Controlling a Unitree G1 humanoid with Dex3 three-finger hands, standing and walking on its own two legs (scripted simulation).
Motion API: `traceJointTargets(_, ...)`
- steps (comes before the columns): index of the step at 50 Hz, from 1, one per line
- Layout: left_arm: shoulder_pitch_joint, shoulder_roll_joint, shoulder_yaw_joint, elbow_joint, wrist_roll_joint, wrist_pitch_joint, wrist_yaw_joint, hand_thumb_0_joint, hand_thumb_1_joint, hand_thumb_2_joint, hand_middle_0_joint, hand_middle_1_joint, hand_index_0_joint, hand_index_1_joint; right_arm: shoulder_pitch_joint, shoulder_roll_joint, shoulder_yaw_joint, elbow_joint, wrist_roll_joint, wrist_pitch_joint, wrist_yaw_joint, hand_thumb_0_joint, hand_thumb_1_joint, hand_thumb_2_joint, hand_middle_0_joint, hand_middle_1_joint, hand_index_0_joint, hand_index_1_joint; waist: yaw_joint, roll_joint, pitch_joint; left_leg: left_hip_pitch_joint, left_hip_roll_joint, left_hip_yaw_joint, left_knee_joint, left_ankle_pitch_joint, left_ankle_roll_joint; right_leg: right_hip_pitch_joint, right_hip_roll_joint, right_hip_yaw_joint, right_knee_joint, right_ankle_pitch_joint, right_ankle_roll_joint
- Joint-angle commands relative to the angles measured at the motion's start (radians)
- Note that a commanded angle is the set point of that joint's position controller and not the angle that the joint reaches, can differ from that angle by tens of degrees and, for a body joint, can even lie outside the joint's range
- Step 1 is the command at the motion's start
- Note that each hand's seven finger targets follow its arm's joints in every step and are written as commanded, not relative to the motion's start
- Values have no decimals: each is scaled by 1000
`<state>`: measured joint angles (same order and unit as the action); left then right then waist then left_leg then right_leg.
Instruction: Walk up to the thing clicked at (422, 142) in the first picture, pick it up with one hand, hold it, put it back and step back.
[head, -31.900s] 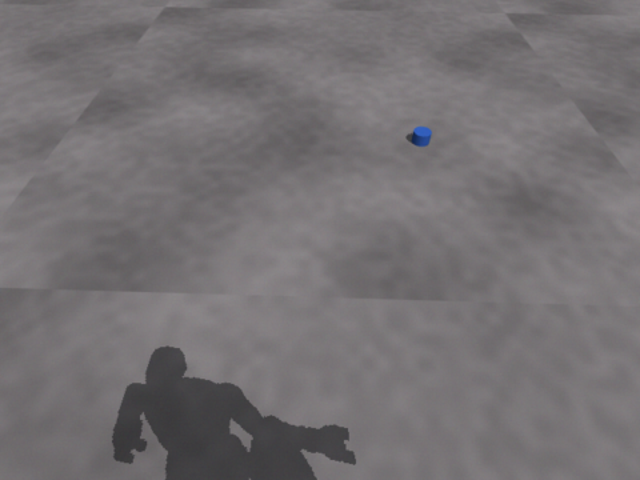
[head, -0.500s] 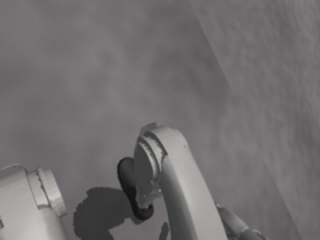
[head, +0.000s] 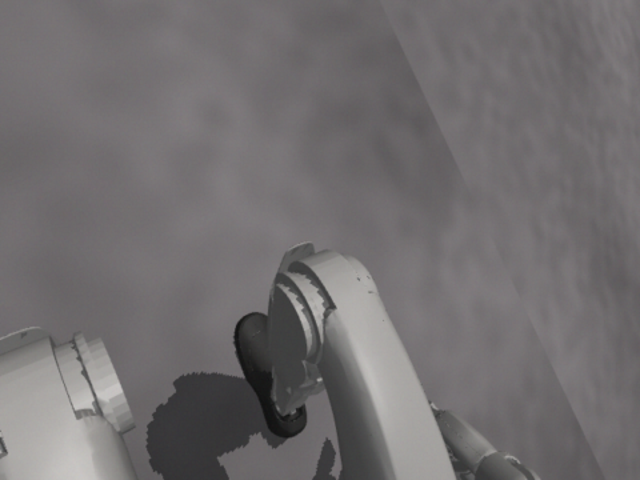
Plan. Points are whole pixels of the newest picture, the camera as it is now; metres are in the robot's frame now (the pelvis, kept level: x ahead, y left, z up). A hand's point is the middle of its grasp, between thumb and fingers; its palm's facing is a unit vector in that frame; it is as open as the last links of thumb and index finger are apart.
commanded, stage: open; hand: left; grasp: from above
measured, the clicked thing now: out of the picture +0.45 +0.38 -0.27
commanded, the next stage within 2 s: withdraw in 0.08 s
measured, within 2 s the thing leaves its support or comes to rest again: neither
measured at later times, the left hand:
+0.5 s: hand out of the picture +0.46 +0.41 -0.18, palm faces -0.34 -0.11 -0.94, open 14.0 cm
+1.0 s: hand out of the picture +0.43 +0.40 -0.09, palm faces -0.47 -0.13 -0.87, open 13.8 cm
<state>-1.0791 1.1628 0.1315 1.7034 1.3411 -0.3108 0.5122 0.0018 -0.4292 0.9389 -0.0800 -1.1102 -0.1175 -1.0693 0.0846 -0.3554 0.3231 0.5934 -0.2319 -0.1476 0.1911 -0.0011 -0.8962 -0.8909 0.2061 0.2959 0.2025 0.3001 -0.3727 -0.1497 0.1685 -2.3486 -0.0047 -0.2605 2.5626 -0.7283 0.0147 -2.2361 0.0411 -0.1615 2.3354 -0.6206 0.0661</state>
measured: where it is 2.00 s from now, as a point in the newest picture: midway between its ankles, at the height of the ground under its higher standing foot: (203, 445)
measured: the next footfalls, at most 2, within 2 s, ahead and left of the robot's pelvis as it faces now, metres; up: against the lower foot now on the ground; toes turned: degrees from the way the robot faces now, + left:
none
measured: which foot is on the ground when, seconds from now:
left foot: down 0.00-1.00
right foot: down 0.00-1.00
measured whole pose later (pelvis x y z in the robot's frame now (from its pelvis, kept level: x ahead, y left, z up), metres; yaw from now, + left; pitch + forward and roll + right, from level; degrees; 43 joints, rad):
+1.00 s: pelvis -0.01 +0.00 +0.05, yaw +5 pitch +33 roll -13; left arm -1.05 0.98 0.04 1.32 1.22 -0.37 0.12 0.00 -0.47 0.98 -0.12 -0.98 -0.13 -0.98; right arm 0.14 -0.34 0.17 0.60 -0.12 0.07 0.08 0.00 -0.91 -0.90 0.20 0.30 0.20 0.30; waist -0.27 -0.02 -0.01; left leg -2.29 -0.02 -0.15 2.35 -0.65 0.04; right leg -2.18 -0.01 -0.09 2.19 -0.61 0.03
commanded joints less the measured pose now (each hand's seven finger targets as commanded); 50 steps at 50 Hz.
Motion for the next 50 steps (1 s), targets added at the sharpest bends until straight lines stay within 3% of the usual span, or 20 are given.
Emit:
traceJointTargets(1,-227,251,22,-116,-15,1,34,0,-445,922,-59,-1105,-95,-1066,186,-331,-105,14,6,1,-14,0,-889,-895,201,301,201,301,-49,579,-615,522,46,81,-299,258,-16,320,36,-108,-149,221,-82)
traceJointTargets(5,-245,236,10,-161,-24,2,37,0,-442,919,-59,-1101,-95,-1062,188,-329,-106,19,1,3,-15,0,-888,-895,201,301,201,301,-39,597,-652,541,45,87,-296,300,-18,329,40,-111,-147,250,-82)
traceJointTargets(9,-215,253,22,-119,-22,13,34,0,-436,920,-60,-1102,-96,-1063,186,-338,-107,16,7,4,-19,0,-887,-895,201,301,201,301,-42,562,-623,498,42,93,-287,260,-12,328,39,-108,-159,222,-83)
traceJointTargets(11,-252,282,32,-196,-27,10,37,0,-518,986,-63,-1044,-77,-1028,171,-330,-106,13,5,5,-21,0,-904,-898,201,300,201,300,-11,614,-679,540,44,94,-300,266,-17,337,39,-105,-154,224,-85)
traceJointTargets(14,-243,275,33,-219,-27,20,28,0,-531,994,-62,-1036,-72,-1025,183,-335,-121,17,11,6,-20,0,-906,-900,201,300,201,300,-6,650,-686,571,43,87,-311,296,-27,304,32,-109,-135,238,-92)
traceJointTargets(15,-240,297,53,-261,-26,26,25,0,-526,990,-62,-1035,-73,-1023,175,-326,-126,12,15,9,-21,0,-904,-900,201,300,201,300,16,667,-737,595,44,91,-318,310,-27,320,35,-105,-137,244,-91)
traceJointTargets(17,-254,271,43,-306,-28,43,4,0,-536,996,-62,-1030,-70,-1022,195,-314,-139,25,20,12,-17,0,-906,-901,201,300,200,300,20,700,-750,601,42,105,-314,330,-27,315,32,-92,-139,257,-94)
traceJointTargets(19,-234,294,87,-381,-45,62,-11,0,-533,994,-62,-1021,-68,-1014,206,-324,-162,17,28,20,-15,0,-904,-901,201,300,200,300,48,713,-783,622,34,108,-326,361,-32,309,23,-92,-145,270,-98)
traceJointTargets(23,-209,249,100,-532,-77,101,-99,0,-540,1003,-65,-1014,-65,-1013,229,-308,-218,14,53,41,-5,0,-904,-902,201,301,200,300,89,750,-861,652,26,125,-346,378,-33,287,13,-66,-166,257,-109)
traceJointTargets(25,-177,188,84,-590,-102,118,-168,0,-545,1007,-65,-1011,-63,-1012,245,-292,-246,13,70,62,1,0,-905,-903,200,300,200,300,110,751,-875,669,21,124,-382,367,-33,264,5,-54,-181,233,-112)
traceJointTargets(27,-200,117,41,-644,-125,133,-243,0,-536,1003,-67,-1008,-66,-1008,264,-281,-269,8,91,96,-5,0,-904,-903,200,301,200,301,97,697,-898,653,17,137,-409,327,-19,283,6,-43,-223,211,-114)
traceJointTargets(28,-159,75,20,-622,-140,143,-281,0,-533,1005,-68,-1008,-66,-1009,279,-277,-281,7,99,113,-11,0,-904,-903,200,301,200,301,87,652,-857,628,14,139,-427,299,-16,300,5,-39,-245,200,-114)
traceJointTargets(32,-156,7,-34,-693,-192,148,-417,0,-512,999,-78,-1001,-77,-1002,306,-265,-302,10,127,171,-50,0,-902,-902,200,301,201,301,74,518,-798,589,6,140,-464,235,-2,316,0,-22,-311,154,-119)
traceJointTargets(35,-167,-9,-48,-718,-230,119,-486,0,-503,995,-95,-990,-90,-995,296,-241,-293,1,141,192,-76,0,-903,-903,200,300,200,300,69,437,-764,551,-2,147,-475,202,9,335,-6,-8,-346,125,-117)
traceJointTargets(38,-158,8,-44,-690,-237,67,-527,0,-503,999,-95,-990,-89,-996,281,-230,-277,-5,142,206,-104,0,-901,-903,200,300,200,300,76,389,-727,526,-5,148,-475,180,13,332,-9,2,-360,97,-119)
traceJointTargets(41,-202,23,-36,-685,-229,-5,-513,0,-486,983,-111,-976,-107,-981,260,-214,-256,-5,138,212,-123,0,-900,-901,200,300,200,300,86,443,-750,563,-5,148,-490,193,4,321,-13,6,-346,112,-116)
traceJointTargets(43,-210,25,-44,-626,-202,-45,-480,0,-483,978,-120,-968,-115,-973,245,-206,-244,4,131,212,-128,0,-902,-902,200,300,200,300,85,475,-765,595,2,145,-489,214,2,305,-10,4,-323,140,-111)
traceJointTargets(46,-284,65,-19,-573,-147,-74,-383,0,-472,969,-125,-962,-123,-965,232,-222,-229,8,115,221,-127,0,-900,-900,200,300,200,300,78,538,-778,637,1,119,-499,237,-9,245,-14,-10,-281,149,-113)
traceJointTargets(49,-310,29,-54,-451,-96,-61,-295,0,-450,950,-153,-939,-150,-944,245,-221,-212,16,102,223,-116,0,-902,-900,200,300,200,300,41,525,-739,607,1,134,-489,187,2,229,-7,-19,-281,126,-105)
traceJointTargets(50,-323,62,-34,-433,-80,-56,-274,0,-444,943,-154,-937,-153,-939,240,-233,-213,21,99,221,-114,0,-902,-899,200,300,200,300,50,529,-739,598,0,130,-491,174,-2,218,-13,-19,-269,117,-105)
